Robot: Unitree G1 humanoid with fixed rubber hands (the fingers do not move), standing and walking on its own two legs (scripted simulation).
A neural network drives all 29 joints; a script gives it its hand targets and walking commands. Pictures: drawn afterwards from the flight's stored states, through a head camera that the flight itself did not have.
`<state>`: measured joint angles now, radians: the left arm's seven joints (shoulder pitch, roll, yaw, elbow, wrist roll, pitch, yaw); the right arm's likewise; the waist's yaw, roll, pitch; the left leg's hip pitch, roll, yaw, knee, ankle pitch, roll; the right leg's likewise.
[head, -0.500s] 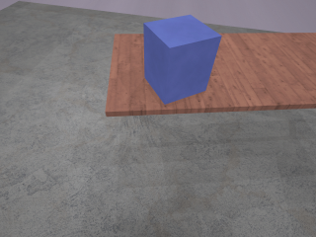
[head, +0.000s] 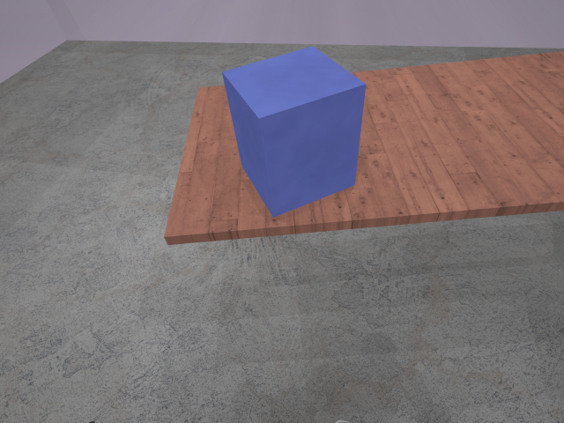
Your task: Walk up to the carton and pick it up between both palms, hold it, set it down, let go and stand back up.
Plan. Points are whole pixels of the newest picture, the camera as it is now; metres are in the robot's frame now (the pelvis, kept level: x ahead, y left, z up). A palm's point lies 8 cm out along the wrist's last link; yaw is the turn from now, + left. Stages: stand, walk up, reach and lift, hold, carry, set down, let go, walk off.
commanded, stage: walk up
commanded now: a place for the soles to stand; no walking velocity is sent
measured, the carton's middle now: (293, 132) +0.70 +0.00 +0.03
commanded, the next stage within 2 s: none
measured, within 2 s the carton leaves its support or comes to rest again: neither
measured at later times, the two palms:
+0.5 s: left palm out of the picture -0.05 +0.38 -0.13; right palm out of the picture -0.13 -0.25 -0.13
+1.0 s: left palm out of the picture -0.27 +0.38 -0.13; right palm out of the picture -0.21 -0.30 -0.11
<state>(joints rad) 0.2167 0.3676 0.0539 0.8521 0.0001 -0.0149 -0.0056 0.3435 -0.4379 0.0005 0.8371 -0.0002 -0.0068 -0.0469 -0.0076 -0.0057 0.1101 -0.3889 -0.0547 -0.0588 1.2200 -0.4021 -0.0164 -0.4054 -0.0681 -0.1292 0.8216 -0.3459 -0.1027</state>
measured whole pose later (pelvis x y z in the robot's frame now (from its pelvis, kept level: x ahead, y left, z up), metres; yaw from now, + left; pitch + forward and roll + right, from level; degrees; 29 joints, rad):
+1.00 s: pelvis -0.29 +0.05 -0.03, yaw +4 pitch -9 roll +0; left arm 0.26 0.42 0.08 0.90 0.00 0.07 -0.05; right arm 0.29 -0.49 0.00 0.89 -0.01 0.01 -0.04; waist 0.00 -0.01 0.14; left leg -0.58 -0.04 -0.08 0.99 -0.48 0.03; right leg -0.24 -0.01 -0.10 0.92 -0.57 -0.05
